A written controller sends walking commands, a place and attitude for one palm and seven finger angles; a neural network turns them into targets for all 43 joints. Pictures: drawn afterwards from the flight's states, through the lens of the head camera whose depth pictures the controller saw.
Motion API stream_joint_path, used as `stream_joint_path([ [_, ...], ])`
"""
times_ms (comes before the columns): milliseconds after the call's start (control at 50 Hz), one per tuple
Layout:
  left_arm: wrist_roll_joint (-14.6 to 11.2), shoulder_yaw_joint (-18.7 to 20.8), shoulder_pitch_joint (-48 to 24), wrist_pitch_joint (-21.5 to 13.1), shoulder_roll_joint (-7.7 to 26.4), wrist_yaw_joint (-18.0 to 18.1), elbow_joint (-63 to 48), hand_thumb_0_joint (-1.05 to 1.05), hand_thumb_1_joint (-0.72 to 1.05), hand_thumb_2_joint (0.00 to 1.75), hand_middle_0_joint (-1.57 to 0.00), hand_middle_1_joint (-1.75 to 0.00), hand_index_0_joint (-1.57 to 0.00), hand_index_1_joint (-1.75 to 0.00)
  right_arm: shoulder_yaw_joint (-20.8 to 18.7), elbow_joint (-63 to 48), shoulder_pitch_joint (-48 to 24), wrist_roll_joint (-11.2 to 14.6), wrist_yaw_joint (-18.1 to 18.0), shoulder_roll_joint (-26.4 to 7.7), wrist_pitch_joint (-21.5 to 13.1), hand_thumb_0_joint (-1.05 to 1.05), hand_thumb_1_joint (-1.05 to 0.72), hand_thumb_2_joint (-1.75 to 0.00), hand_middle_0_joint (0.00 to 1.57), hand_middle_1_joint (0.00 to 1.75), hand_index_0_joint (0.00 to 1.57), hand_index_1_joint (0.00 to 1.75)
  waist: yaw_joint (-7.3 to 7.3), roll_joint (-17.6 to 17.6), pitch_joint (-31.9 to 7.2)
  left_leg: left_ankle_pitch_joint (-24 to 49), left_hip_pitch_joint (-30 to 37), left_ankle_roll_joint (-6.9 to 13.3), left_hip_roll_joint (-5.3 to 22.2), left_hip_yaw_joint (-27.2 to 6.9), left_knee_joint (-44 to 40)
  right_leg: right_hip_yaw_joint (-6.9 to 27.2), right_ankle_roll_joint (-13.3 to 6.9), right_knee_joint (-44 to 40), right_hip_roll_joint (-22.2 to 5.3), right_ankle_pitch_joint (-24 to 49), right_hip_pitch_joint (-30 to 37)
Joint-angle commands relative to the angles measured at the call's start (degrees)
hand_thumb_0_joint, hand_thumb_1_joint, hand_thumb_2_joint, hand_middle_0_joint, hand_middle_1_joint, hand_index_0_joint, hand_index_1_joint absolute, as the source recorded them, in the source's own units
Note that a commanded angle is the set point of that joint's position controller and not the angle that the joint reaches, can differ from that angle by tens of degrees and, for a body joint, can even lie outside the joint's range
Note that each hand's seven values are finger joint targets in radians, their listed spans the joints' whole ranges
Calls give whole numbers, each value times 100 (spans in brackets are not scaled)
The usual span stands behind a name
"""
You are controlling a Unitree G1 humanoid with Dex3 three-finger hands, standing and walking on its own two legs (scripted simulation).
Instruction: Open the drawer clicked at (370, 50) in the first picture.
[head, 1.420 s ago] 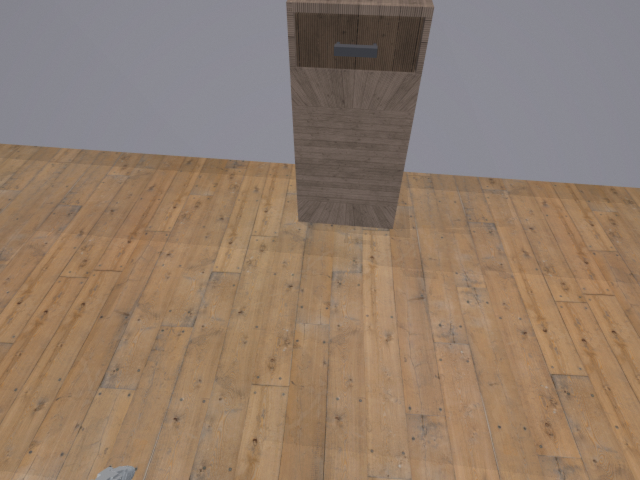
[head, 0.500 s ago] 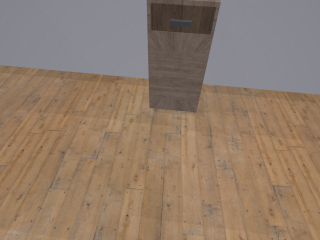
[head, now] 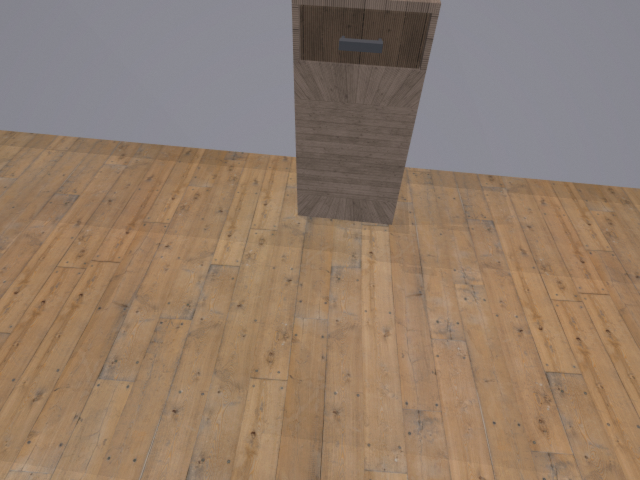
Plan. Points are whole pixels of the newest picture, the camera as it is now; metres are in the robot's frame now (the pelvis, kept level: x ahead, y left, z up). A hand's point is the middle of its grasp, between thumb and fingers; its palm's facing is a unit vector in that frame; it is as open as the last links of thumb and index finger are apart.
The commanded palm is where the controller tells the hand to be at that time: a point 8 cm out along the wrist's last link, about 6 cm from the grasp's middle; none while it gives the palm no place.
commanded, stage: look at it before walking up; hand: left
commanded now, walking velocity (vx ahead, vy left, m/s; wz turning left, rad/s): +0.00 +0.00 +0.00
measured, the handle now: (361, 42) +1.31 -0.04 +0.02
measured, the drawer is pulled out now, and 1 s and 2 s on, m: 0.00 0.00 0.00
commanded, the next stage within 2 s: walk to a spot facing it in 0.02 s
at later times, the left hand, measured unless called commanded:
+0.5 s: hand out of the picture +0.07 +0.16 -0.18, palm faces -0.13 -0.96 -0.24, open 7.4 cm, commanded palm none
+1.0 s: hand (254, 442) +0.22 +0.12 -0.20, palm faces -0.23 -0.96 -0.16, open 7.3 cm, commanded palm none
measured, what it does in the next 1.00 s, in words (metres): walks ahead, turning right: left foot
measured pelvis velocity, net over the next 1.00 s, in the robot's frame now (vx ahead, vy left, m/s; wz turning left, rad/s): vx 0.27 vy -0.06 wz -0.35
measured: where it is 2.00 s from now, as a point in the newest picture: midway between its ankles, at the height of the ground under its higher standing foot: (372, 391)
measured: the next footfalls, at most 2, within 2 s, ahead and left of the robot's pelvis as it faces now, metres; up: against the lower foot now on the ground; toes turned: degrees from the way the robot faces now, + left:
left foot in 0.98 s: +0.43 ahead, -0.02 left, +0.00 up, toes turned -13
right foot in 1.58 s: +0.53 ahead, -0.26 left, +0.00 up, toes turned -46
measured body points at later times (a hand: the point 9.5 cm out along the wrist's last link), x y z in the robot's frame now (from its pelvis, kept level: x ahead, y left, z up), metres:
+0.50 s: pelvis +0.05 -0.04 -0.03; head +0.05 -0.06 +0.42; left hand +0.08 +0.21 -0.16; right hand +0.02 -0.30 -0.19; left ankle +0.00 +0.12 -0.73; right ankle +0.04 -0.12 -0.75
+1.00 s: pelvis +0.27 -0.06 -0.03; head +0.30 -0.05 +0.42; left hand +0.24 +0.17 -0.19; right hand +0.33 -0.31 -0.16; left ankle +0.39 -0.02 -0.75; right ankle +0.04 -0.12 -0.73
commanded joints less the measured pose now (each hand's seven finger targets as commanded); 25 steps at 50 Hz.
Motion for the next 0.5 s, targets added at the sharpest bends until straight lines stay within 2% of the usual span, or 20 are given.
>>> stream_joint_path([
  [0,-1,238,-199,-117,1154,71,-348,0,90,90,-20,-30,-20,-30,-219,-324,-294,-18,-74,-1165,-126,0,-90,-90,20,30,20,30,-14,82,-232,789,17,198,651,-516,-337,582,-161,-410,-660,638,-50],
  [100,-5,245,-199,-126,1155,74,-344,0,90,90,-20,-30,-20,-30,-212,-311,-267,-14,-78,-1169,-129,0,-90,-90,20,30,20,30,-22,-2,-314,886,80,189,661,-504,-338,591,-166,-409,-662,773,32],
  [120,-17,173,-39,-76,795,84,-263,0,90,90,-20,-30,-20,-30,-133,-231,-120,-36,-74,-809,-95,0,-90,-90,20,30,20,30,-28,3,-372,673,145,131,670,-400,-294,610,-126,-414,-638,544,-5],
  [140,-6,126,117,-2,532,84,-220,0,90,90,-20,-30,-20,-30,-82,-177,77,-61,-69,-540,-44,0,-90,-90,20,30,20,30,-34,60,-306,236,110,80,642,-310,-214,636,-103,-343,-573,69,-131],
  [160,10,129,272,57,466,64,-212,0,90,90,-20,-30,-20,-30,-83,-173,201,-76,-64,-459,0,0,-90,-90,20,30,20,30,-14,15,-201,-433,81,85,637,-242,-140,715,-124,-325,-510,-614,-361],
  [200,45,197,318,135,501,-13,-328,0,90,90,-20,-30,-20,-30,-160,-242,332,-108,-63,-565,44,0,-90,-90,20,30,20,30,-42,123,236,-1724,-216,161,708,-307,-308,801,-186,-218,-341,-1605,-875],
  [240,63,268,425,149,478,-79,-488,0,90,90,-20,-30,-20,-30,-259,-355,416,-113,-69,-738,53,0,-90,-90,20,30,20,30,-42,375,548,-2478,-321,309,941,-544,-481,705,-208,216,-106,-1899,-1376],
  [260,71,293,477,137,437,-104,-572,0,90,90,-20,-30,-20,-30,-318,-408,534,-106,-73,-836,46,0,-90,-90,20,30,20,30,-69,496,598,-2799,-279,440,1154,-773,-595,573,-199,616,44,-1922,-1603],
  [280,65,309,537,117,286,-131,-635,0,90,90,-20,-30,-20,-30,-383,-443,610,-103,-85,-922,15,0,-90,-90,20,30,20,30,-85,782,676,-2979,-212,631,1482,-1072,-835,269,-161,1237,201,-1628,-1841],
  [300,58,331,504,96,143,-157,-721,0,90,90,-20,-30,-20,-30,-447,-469,669,-81,-96,-990,-37,0,-90,-90,20,30,20,30,-110,1033,619,-2798,-112,861,1896,-1313,-1032,-45,-103,1932,169,-1316,-1969],
  [320,62,343,351,73,75,-182,-845,0,90,90,-20,-30,-20,-30,-468,-492,739,-85,-97,-951,-85,0,-90,-90,20,30,20,30,-156,1055,645,-2281,51,1018,2065,-1298,-1069,-28,-80,2280,-5,-1513,-2211],
  [340,62,359,325,42,13,-203,-930,0,90,90,-20,-30,-20,-30,-479,-509,782,-94,-98,-885,-126,0,-90,-90,20,30,20,30,-159,1007,602,-1753,251,1059,2111,-1128,-952,-15,-68,2343,-131,-1589,-2367],
  [360,55,382,337,4,-26,-224,-953,0,90,90,-20,-30,-20,-30,-489,-521,771,-97,-101,-821,-147,0,-90,-90,20,30,20,30,-140,857,504,-1367,263,1020,2121,-882,-751,-43,-73,2217,-246,-1626,-2246],
  [380,53,399,515,-23,-127,-236,-919,0,90,90,-20,-30,-20,-30,-484,-553,664,-108,-104,-746,-159,0,-90,-90,20,30,20,30,-24,896,447,-926,99,908,2050,-535,-459,-127,-75,1941,-288,-1529,-1873],
  [400,62,424,918,-45,-192,-243,-799,0,90,90,-20,-30,-20,-30,-471,-573,519,-112,-103,-651,-157,0,-90,-90,20,30,20,30,173,665,330,-713,-292,709,1847,-65,73,-287,-93,1473,-218,-1189,-1090],
  [420,78,459,1666,-82,-169,-228,-556,0,90,90,-20,-30,-20,-30,-440,-613,383,-106,-93,-536,-150,0,-90,-90,20,30,20,30,520,211,69,-842,-907,430,1441,391,1193,-336,-145,723,-49,-588,18],
  [440,130,581,2446,-182,442,-140,-318,0,90,90,-20,-30,-20,-30,-351,-809,271,-36,-47,-86,-138,0,-90,-90,20,30,20,30,801,-1688,-26,-1668,-2428,30,649,1101,3229,1666,-503,-441,-1094,-1240,1021],
  [460,57,645,2848,-226,852,-17,-242,0,90,90,-20,-30,-20,-30,-260,-1164,-155,-54,4,152,-190,0,-90,-90,20,30,20,30,851,-2362,115,-2309,-3582,-82,208,818,4489,3754,-984,-1212,-2134,-698,1105],
  [480,6,630,2782,-235,690,70,-276,0,90,90,-20,-30,-20,-30,-324,-1161,-257,-73,-7,-42,-219,0,-90,-90,20,30,20,30,757,-1427,161,-1811,-3648,-1,475,199,4734,3614,-1180,-1151,-2111,-649,1071],
])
